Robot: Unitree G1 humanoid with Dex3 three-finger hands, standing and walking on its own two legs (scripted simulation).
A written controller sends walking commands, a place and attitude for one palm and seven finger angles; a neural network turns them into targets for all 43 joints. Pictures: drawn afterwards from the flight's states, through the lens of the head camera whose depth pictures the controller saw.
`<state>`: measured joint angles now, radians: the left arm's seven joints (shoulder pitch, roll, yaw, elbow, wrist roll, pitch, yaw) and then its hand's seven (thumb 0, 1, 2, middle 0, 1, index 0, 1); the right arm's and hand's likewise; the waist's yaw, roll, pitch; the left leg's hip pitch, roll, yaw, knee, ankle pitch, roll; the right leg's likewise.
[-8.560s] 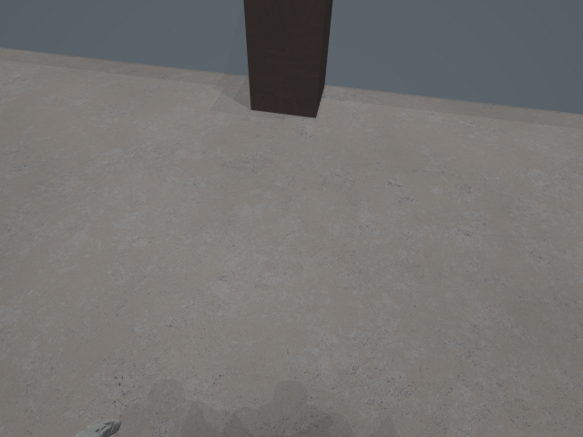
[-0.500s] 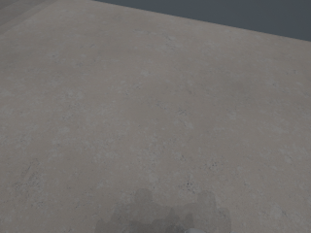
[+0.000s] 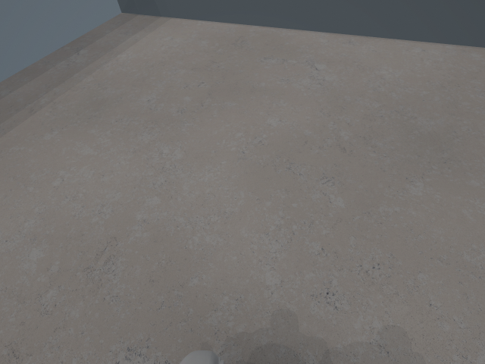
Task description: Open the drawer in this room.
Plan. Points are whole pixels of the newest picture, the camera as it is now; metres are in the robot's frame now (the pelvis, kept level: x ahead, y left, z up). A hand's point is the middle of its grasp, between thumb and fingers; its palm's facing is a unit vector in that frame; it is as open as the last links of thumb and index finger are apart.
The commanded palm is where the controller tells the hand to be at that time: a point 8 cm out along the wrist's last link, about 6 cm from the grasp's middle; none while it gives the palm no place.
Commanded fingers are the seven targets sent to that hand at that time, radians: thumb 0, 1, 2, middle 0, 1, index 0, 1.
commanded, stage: turn or walk to find it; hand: left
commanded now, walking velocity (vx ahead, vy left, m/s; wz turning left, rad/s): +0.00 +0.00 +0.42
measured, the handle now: out of the picture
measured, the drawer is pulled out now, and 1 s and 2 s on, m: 0.00 0.00 0.00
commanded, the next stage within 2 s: none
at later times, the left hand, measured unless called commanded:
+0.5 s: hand out of the picture -0.05 +0.28 -0.18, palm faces +0.27 -0.94 -0.22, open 7.4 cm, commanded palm none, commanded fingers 0.00 0.90 0.90 -0.20 -0.30 -0.20 -0.30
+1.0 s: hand out of the picture -0.02 +0.22 -0.14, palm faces +0.39 -0.87 -0.28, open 7.3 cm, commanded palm none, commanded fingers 0.00 0.90 0.90 -0.20 -0.30 -0.20 -0.30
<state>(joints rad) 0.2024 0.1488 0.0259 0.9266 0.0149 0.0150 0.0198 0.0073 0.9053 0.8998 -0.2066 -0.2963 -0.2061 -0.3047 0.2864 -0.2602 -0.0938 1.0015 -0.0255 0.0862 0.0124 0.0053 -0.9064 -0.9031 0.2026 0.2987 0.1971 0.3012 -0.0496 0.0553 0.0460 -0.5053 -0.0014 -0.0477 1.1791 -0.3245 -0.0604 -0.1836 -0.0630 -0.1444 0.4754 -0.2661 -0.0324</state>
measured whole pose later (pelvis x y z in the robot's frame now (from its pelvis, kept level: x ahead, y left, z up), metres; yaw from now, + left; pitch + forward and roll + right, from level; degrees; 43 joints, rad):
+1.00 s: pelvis -0.05 +0.00 +0.00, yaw +25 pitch -1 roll +2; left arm 0.15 0.16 0.03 0.90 0.01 0.02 0.02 0.01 0.91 0.90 -0.21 -0.30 -0.21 -0.30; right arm 0.29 -0.24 -0.08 1.00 -0.02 0.09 0.00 0.01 -0.90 -0.90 0.20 0.30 0.20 0.30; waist -0.05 0.06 0.05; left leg -0.47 -0.07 -0.07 0.99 -0.42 -0.03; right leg -0.20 -0.03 -0.08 0.51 -0.30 -0.04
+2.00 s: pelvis -0.08 -0.01 -0.01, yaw +50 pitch -1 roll +1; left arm 0.10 0.18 0.03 0.89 0.01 0.01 0.02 0.01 0.91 0.90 -0.20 -0.30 -0.20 -0.30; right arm 0.27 -0.23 -0.07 0.99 -0.02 0.06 -0.01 0.00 -0.90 -0.90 0.21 0.30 0.20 0.30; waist -0.05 0.06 0.07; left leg -0.36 -0.06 -0.11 0.71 -0.40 -0.02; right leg -0.25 -0.02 -0.07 0.57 -0.30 -0.01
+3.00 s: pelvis -0.10 -0.05 -0.01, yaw +75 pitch +0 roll +1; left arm 0.11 0.19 0.04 0.91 0.01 0.01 0.02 0.01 0.91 0.90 -0.20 -0.30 -0.20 -0.30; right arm 0.24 -0.22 -0.06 0.98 -0.02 0.05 0.00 0.00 -0.90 -0.90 0.21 0.30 0.20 0.30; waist -0.04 0.05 0.07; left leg -0.32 -0.05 -0.10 0.59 -0.29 -0.01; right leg -0.26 -0.02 -0.06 0.57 -0.30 0.02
